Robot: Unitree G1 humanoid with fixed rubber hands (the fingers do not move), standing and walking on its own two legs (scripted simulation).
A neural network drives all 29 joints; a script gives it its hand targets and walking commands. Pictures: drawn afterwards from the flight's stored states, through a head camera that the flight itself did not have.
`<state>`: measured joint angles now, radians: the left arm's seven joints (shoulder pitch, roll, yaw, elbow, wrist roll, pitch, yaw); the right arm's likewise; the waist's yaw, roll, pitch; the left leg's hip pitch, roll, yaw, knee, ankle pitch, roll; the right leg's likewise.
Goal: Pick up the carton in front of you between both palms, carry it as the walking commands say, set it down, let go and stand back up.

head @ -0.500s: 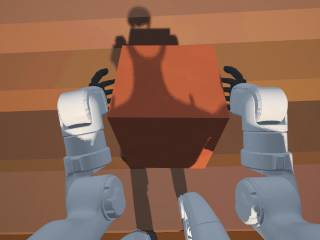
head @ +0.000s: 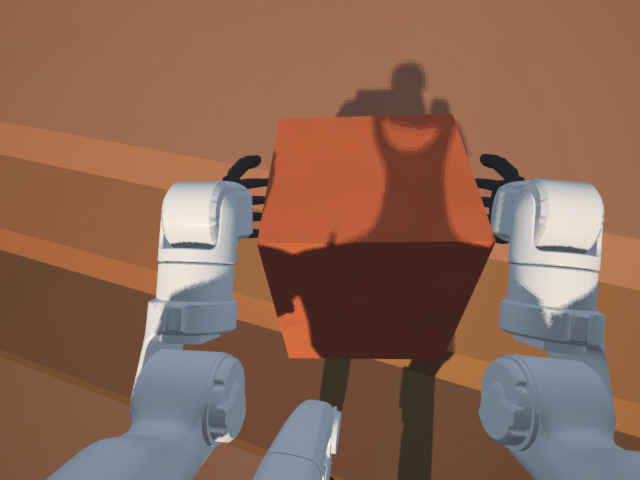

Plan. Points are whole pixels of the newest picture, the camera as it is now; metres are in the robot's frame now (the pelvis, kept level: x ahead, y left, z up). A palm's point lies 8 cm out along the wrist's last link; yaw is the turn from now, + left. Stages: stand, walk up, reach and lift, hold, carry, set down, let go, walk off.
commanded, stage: carry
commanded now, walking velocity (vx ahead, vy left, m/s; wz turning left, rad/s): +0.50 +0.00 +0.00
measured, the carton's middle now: (364, 244) +0.39 +0.04 +0.08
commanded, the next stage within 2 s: none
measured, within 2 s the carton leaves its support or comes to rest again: neither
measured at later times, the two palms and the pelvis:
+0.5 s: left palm out of the picture +0.70 +0.17 +0.31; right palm out of the picture +0.66 -0.13 +0.31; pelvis +0.30 +0.07 +0.16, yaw -2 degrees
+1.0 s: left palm out of the picture +0.95 +0.19 +0.47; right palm out of the picture +1.00 -0.11 +0.47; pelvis +0.60 -0.01 +0.34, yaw +0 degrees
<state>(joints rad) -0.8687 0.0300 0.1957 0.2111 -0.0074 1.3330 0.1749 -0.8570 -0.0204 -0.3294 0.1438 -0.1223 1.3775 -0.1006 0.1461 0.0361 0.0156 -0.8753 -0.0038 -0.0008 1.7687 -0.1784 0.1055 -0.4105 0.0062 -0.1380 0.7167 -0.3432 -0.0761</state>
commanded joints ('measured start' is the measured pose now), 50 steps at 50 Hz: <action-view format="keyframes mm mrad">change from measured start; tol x64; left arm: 1 -882 -1178 -501 -198 -484 -17 -309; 50 -967 -1267 -559 -291 -542 -57 -299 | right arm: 1 -765 970 551 -95 379 -44 142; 50 -757 962 483 -94 347 -61 160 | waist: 1 -51 -105 -491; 50 -30 -55 -533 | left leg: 1 -237 50 52 17 -62 18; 6 -849 100 19 384 -431 28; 14 513 -100 323 -667 -52 58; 17 997 306 -796 -1367 333 251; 33 1048 244 -179 -1511 -173 94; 40 862 149 198 -1077 1746 52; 43 243 -162 -156 47 -38 -125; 50 -231 0 -114 107 -106 11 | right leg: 1 512 -283 426 -308 336 -195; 8 551 -254 279 -571 8 -110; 14 398 -214 -70 -135 1854 -83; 17 -137 109 206 942 240 66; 30 -1215 -70 185 1631 -240 -84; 41 241 133 -69 57 137 -60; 43 732 -312 781 -127 1317 -306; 50 656 -268 543 -238 276 -154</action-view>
